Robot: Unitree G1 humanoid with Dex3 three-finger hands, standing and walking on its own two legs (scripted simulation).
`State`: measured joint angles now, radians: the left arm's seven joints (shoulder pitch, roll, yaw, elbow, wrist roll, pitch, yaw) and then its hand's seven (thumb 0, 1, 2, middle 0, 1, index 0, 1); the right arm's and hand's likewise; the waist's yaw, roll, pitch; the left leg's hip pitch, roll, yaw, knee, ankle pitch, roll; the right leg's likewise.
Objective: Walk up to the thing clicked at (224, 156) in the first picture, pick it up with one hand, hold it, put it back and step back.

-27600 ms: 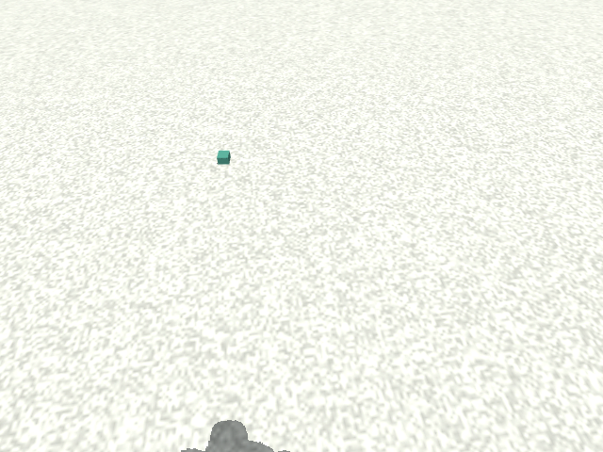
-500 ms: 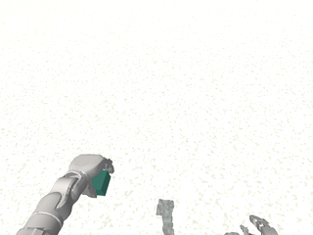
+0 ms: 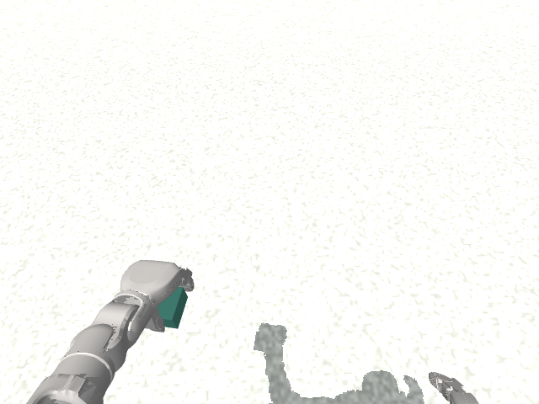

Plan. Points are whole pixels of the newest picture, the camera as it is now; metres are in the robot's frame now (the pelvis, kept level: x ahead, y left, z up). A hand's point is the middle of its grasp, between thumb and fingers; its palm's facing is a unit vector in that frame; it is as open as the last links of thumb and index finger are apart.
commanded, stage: crouch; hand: left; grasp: from above
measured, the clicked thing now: (162, 305) +0.32 +0.22 -0.11
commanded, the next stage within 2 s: lower in 1.70 s
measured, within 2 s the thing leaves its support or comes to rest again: neither
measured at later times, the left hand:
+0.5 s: hand (195, 312) +0.38 +0.21 -0.31, palm faces -0.42 +0.10 -0.90, open 8.7 cm
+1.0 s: hand (209, 321) +0.42 +0.21 -0.48, palm faces -0.45 +0.04 -0.89, open 8.7 cm
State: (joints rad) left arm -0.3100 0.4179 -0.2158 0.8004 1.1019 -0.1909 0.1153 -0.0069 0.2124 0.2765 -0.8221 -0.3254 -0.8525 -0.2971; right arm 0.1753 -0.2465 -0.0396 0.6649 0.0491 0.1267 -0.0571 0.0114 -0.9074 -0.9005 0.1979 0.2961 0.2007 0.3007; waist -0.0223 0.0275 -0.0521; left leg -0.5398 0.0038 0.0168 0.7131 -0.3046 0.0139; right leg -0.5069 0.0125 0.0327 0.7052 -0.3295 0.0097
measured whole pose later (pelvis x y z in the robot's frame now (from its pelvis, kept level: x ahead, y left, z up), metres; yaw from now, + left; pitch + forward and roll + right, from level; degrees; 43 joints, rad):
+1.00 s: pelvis -0.06 +0.00 -0.32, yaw -4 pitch +39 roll -6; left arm -0.93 0.60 -0.02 1.35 1.27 -0.20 0.37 -0.01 0.18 0.29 -0.86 -0.29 -0.89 -0.27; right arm 0.15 -0.22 -0.01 0.72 -0.11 -0.03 0.08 0.01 -0.92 -0.90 0.20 0.30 0.20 0.30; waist -0.20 0.02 -0.16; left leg -2.11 0.02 -0.08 2.09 -0.66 0.01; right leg -2.03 0.05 -0.07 2.05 -0.70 0.01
